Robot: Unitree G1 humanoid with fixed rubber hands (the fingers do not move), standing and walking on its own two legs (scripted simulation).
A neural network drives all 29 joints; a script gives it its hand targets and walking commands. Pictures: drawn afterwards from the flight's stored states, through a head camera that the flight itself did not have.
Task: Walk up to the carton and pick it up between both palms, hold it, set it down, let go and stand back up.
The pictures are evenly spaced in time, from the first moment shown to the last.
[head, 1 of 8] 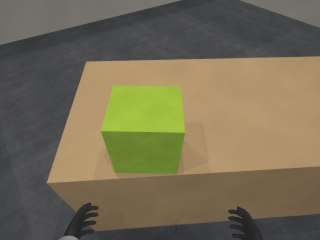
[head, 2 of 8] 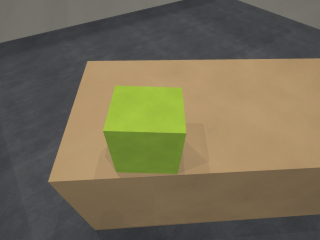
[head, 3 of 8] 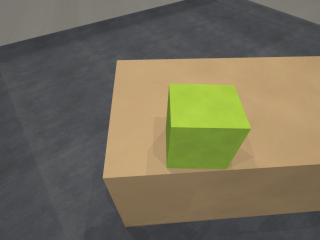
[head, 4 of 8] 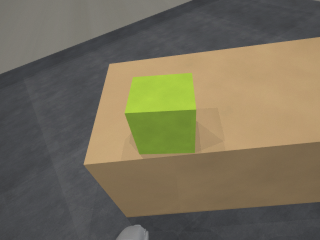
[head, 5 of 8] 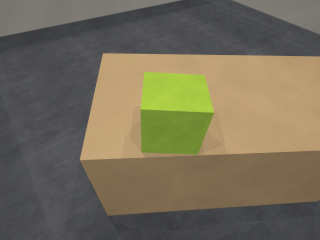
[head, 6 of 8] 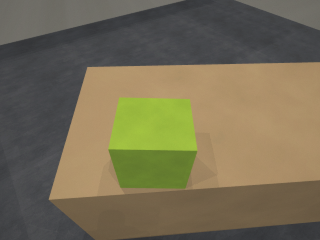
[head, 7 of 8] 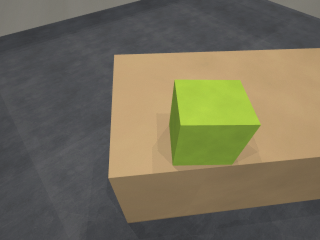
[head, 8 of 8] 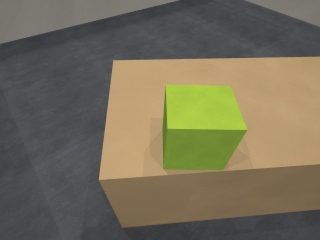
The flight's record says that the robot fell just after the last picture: no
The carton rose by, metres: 0.00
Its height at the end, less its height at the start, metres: +0.00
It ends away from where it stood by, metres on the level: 0.00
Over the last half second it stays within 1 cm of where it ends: yes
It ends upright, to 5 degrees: yes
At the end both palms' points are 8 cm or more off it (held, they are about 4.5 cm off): yes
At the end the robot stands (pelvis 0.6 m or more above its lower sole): yes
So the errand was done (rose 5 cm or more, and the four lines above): no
